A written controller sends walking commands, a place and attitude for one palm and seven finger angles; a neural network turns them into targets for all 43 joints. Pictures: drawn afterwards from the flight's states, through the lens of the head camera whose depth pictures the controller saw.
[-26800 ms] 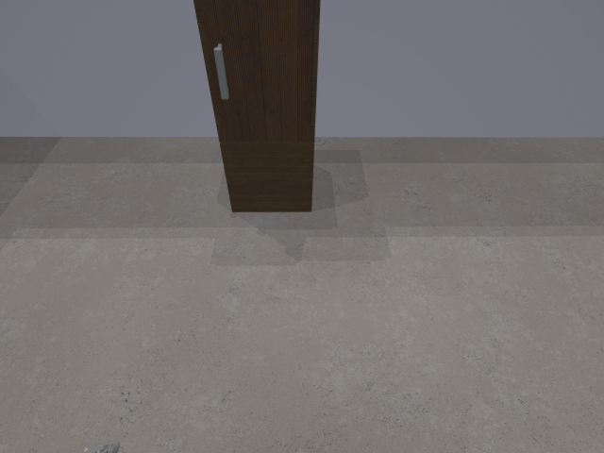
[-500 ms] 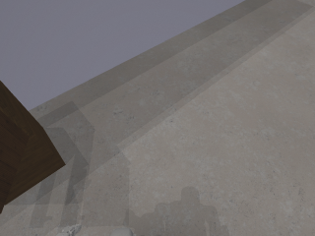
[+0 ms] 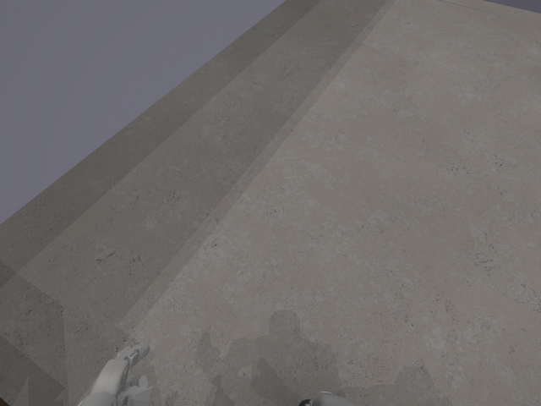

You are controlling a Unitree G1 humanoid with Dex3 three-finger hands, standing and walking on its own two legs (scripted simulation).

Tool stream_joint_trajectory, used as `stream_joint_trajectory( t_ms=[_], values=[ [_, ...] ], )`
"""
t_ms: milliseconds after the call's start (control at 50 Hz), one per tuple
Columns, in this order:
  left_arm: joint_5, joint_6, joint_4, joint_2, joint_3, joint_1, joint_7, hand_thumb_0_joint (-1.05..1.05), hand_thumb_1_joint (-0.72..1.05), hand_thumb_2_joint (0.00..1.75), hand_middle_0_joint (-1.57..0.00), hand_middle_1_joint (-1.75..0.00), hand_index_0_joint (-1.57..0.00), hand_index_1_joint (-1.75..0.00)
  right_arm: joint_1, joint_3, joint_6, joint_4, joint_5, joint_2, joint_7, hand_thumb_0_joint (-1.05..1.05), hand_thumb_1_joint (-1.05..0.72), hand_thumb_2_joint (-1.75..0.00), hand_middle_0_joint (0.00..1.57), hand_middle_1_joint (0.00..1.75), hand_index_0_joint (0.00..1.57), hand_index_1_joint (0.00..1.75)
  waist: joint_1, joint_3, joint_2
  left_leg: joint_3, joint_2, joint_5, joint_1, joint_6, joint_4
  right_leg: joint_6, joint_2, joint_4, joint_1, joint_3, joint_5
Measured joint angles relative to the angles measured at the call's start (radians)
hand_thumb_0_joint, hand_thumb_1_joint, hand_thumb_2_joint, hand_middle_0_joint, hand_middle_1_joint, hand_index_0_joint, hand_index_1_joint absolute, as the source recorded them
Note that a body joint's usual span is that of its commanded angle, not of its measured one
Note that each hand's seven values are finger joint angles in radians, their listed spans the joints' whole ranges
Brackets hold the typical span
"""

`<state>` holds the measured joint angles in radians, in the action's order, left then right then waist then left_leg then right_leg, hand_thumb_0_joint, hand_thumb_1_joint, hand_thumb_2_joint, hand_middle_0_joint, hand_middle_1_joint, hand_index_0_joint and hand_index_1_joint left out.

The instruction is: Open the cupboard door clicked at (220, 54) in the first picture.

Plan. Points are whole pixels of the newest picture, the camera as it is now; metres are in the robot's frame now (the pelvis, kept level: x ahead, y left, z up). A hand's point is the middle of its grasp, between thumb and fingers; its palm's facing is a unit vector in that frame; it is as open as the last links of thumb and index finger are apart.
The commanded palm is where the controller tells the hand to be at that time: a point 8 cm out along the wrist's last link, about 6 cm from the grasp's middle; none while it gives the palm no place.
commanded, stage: walk to a spot facing it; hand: left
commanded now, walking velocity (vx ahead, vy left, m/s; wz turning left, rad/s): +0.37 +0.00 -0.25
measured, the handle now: out of the picture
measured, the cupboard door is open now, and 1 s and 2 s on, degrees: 54 54 54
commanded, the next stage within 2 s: turn to face it in 0.68 s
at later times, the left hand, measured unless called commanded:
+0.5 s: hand (207, 275) +0.36 +0.14 -0.15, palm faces -0.15 -0.97 -0.18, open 7.4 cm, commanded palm none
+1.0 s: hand (241, 199) +0.56 +0.08 -0.15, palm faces -0.05 -0.98 -0.20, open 7.4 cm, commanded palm none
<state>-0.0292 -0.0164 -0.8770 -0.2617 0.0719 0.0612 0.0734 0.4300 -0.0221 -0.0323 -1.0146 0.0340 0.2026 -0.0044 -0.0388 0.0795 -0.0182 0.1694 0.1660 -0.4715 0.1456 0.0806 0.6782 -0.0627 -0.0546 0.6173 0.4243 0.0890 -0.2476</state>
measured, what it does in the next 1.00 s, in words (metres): walks ahead: left foot, then right foot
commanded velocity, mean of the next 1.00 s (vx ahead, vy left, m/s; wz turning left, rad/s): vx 0.26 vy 0.00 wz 0.03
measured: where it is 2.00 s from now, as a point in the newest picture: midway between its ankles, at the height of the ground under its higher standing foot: (317, 284)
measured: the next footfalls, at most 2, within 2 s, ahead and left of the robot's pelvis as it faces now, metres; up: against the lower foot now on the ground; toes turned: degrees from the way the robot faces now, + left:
left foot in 0.26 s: +0.21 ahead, +0.14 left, +0.00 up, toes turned +1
right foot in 0.50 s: +0.31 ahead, -0.18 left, +0.00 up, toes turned -14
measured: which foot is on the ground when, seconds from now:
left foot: up 0.00-0.24, down 0.26-0.50, up 0.52-0.72, down 0.74-0.96, up 0.98-1.00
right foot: down 0.00-0.24, up 0.26-0.48, down 0.50-0.74, up 0.76-0.94, down 0.96-1.00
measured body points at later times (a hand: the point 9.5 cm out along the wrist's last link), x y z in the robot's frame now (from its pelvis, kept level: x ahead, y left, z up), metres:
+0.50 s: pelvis +0.24 -0.04 +0.01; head +0.27 -0.05 +0.45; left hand +0.37 +0.19 -0.13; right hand +0.16 -0.25 -0.15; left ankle +0.18 +0.13 -0.72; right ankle +0.27 -0.16 -0.72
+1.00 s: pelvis +0.45 -0.10 +0.01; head +0.48 -0.11 +0.45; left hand +0.56 +0.13 -0.14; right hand +0.42 -0.33 -0.15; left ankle +0.43 +0.06 -0.71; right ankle +0.43 -0.21 -0.72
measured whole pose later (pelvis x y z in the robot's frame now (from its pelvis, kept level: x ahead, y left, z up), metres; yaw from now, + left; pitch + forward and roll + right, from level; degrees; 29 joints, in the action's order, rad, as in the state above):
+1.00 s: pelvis +0.45 -0.10 +0.01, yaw -4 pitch +1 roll +1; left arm -0.02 -0.05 -1.00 -0.19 0.06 0.15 0.02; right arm 0.31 -0.03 -0.01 -1.07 0.02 0.16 -0.01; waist -0.02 0.04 -0.01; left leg 0.05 0.08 -0.47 0.30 0.05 0.72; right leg 0.00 -0.09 0.65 0.30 0.13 -0.36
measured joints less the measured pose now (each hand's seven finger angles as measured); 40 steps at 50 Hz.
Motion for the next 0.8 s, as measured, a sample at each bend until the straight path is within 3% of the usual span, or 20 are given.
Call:
stream_joint_trajectory(
  t_ms=[60,100,200,240,260,320,360,400,480,500,560,600,640,720,740,760,800],
  values=[
    [0.012,-0.017,-0.006,0.025,-0.001,-0.004,-0.034,0.01,0.91,0.9,-0.2,-0.29,-0.19,-0.3,-0.043,-0.017,0.038,-0.04,-0.01,0.026,0.002,0.01,-0.91,-0.9,0.2,0.3,0.2,0.3,-0.006,0.023,0.03,-0.099,-0.013,-0.055,0.169,-0.023,0.405,0.014,0.026,0.078,-0.02,0.005,-0.036],
    [0.009,-0.013,-0.021,0.038,-0.006,0.023,-0.049,0.01,0.91,0.9,-0.2,-0.29,-0.19,-0.3,-0.086,-0.027,0.042,-0.037,-0.005,0.031,0.001,0.01,-0.91,-0.9,0.2,0.3,0.2,0.3,-0.013,0.016,0.032,-0.112,-0.019,-0.015,0.256,-0.025,0.454,0.027,0.044,0.032,-0.064,-0.003,-0.056],
    [0.004,-0.004,-0.094,0.056,-0.01,0.106,-0.047,0.01,0.91,0.9,-0.2,-0.3,-0.2,-0.3,-0.162,-0.029,0.002,0.029,0.001,0.003,0.011,0.01,-0.91,-0.9,0.2,0.3,0.2,0.3,-0.004,-0.018,-0.017,-0.076,-0.04,0.135,0.279,-0.022,0.103,0.036,0.056,-0.076,-0.165,-0.061,-0.06],
    [0.009,0.001,-0.113,0.065,-0.006,0.142,-0.045,0.01,0.92,0.9,-0.2,-0.3,-0.2,-0.3,-0.17,-0.024,-0.024,0.055,0.003,0.002,0.013,0.01,-0.91,-0.9,0.2,0.3,0.2,0.3,0.007,-0.032,-0.011,-0.062,-0.05,0.178,0.227,-0.027,-0.063,0.042,0.066,-0.049,-0.185,-0.082,-0.103],
    [0.011,0.004,-0.119,0.069,-0.006,0.163,-0.043,0.01,0.92,0.9,-0.2,-0.3,-0.2,-0.3,-0.17,-0.023,-0.04,0.066,0.009,0.005,0.011,0.0,-0.91,-0.9,0.2,0.3,0.2,0.3,0.01,-0.044,0.004,-0.071,-0.044,0.196,0.216,-0.046,-0.093,0.037,0.075,0.018,-0.167,-0.079,-0.144],
    [0.006,0.019,-0.153,0.048,-0.001,0.175,-0.041,0.01,0.92,0.9,-0.2,-0.3,-0.2,-0.3,-0.166,-0.013,-0.059,0.067,0.021,-0.034,0.0,0.0,-0.91,-0.9,0.2,0.3,0.2,0.3,0.004,-0.054,-0.026,-0.037,-0.046,0.15,0.186,-0.052,-0.038,0.03,0.059,0.364,-0.052,-0.082,-0.223],
    [0.004,0.023,-0.161,0.04,0.001,0.153,-0.038,0.01,0.92,0.9,-0.2,-0.3,-0.2,-0.3,-0.138,-0.005,-0.065,0.056,0.023,-0.055,-0.004,0.0,-0.91,-0.9,0.2,0.3,0.2,0.3,0.005,-0.053,-0.026,-0.033,-0.045,0.142,0.136,-0.036,-0.085,0.037,0.04,0.481,0.021,-0.061,-0.196],
    [0.005,0.02,-0.148,0.046,-0.001,0.123,-0.03,0.01,0.92,0.9,-0.2,-0.3,-0.19,-0.3,-0.11,-0.002,-0.06,0.028,0.024,-0.062,-0.008,0.0,-0.91,-0.9,0.2,0.3,0.2,0.3,0.013,-0.045,-0.008,-0.031,-0.036,0.151,0.078,-0.019,-0.149,0.043,0.016,0.403,0.048,-0.032,-0.173],
    [0.006,-0.011,-0.107,0.059,-0.008,0.084,-0.015,0.01,0.91,0.9,-0.2,-0.3,-0.19,-0.3,-0.055,-0.003,-0.031,-0.03,0.014,-0.052,0.002,0.0,-0.92,-0.9,0.2,0.3,0.2,0.3,0.018,-0.028,0.035,-0.033,-0.002,0.094,-0.001,0.005,-0.154,0.036,0.01,0.06,-0.015,0.022,-0.059],
    [0.004,-0.025,-0.094,0.049,-0.008,0.084,-0.014,0.01,0.91,0.9,-0.2,-0.3,-0.19,-0.3,-0.033,-0.004,-0.023,-0.04,0.006,-0.057,0.006,0.0,-0.91,-0.9,0.2,0.3,0.2,0.3,0.017,-0.034,0.014,-0.024,-0.01,0.06,0.014,-0.002,-0.084,0.014,-0.003,-0.009,-0.043,0.005,-0.059],
    [0.01,-0.043,-0.098,0.073,-0.003,0.077,-0.038,0.01,0.91,0.9,-0.2,-0.3,-0.2,-0.3,-0.046,-0.018,0.023,-0.09,-0.006,-0.033,0.012,0.0,-0.91,-0.9,0.2,0.3,0.2,0.3,0.027,-0.021,0.039,-0.092,-0.019,-0.051,0.141,-0.032,0.279,0.031,0.002,0.057,-0.073,0.027,-0.075],
    [0.008,-0.045,-0.107,0.086,-0.006,0.105,-0.055,0.01,0.91,0.9,-0.2,-0.3,-0.2,-0.3,-0.081,-0.028,0.035,-0.097,-0.005,-0.022,0.01,0.01,-0.91,-0.9,0.2,0.3,0.2,0.3,0.027,-0.024,0.04,-0.103,-0.03,-0.032,0.227,-0.037,0.387,0.043,0.01,0.017,-0.126,0.036,-0.089],
    [0.004,-0.044,-0.127,0.087,-0.003,0.144,-0.068,0.01,0.91,0.9,-0.2,-0.3,-0.2,-0.3,-0.123,-0.035,0.032,-0.08,-0.005,-0.022,0.012,0.01,-0.91,-0.9,0.2,0.3,0.2,0.3,0.028,-0.032,0.017,-0.089,-0.036,-0.01,0.275,-0.038,0.333,0.053,0.013,-0.044,-0.176,0.029,-0.083],
    [0.008,-0.031,-0.188,0.071,0.001,0.215,-0.063,0.0,0.93,0.9,-0.2,-0.3,-0.2,-0.3,-0.193,-0.037,-0.009,-0.014,-0.002,-0.024,0.019,0.01,-0.91,-0.9,0.2,0.3,0.2,0.3,0.034,-0.039,-0.022,-0.043,-0.055,0.184,0.246,-0.033,-0.012,0.064,0.012,-0.093,-0.252,-0.001,-0.112],
    [0.01,-0.025,-0.197,0.075,-0.001,0.237,-0.059,0.0,0.93,0.9,-0.2,-0.3,-0.2,-0.3,-0.201,-0.036,-0.026,0.005,0.0,-0.014,0.02,0.01,-0.91,-0.9,0.2,0.3,0.2,0.3,0.038,-0.044,-0.01,-0.045,-0.054,0.209,0.224,-0.045,-0.088,0.064,0.021,-0.061,-0.252,-0.008,-0.14],
    [0.012,-0.017,-0.206,0.077,-0.002,0.254,-0.057,0.01,0.92,0.9,-0.2,-0.3,-0.2,-0.3,-0.212,-0.037,-0.042,0.018,0.006,-0.008,0.017,0.01,-0.91,-0.9,0.2,0.3,0.2,0.3,0.037,-0.048,-0.001,-0.045,-0.047,0.247,0.223,-0.057,-0.084,0.061,0.023,0.021,-0.228,-0.009,-0.181],
    [0.01,0.005,-0.226,0.064,-0.004,0.26,-0.057,0.01,0.92,0.9,-0.2,-0.3,-0.2,-0.3,-0.225,-0.031,-0.054,0.031,0.014,-0.023,0.005,0.0,-0.91,-0.9,0.2,0.3,0.2,0.3,0.032,-0.047,-0.021,-0.022,-0.046,0.193,0.214,-0.065,-0.024,0.052,0.022,0.273,-0.142,-0.037,-0.251]
  ],
)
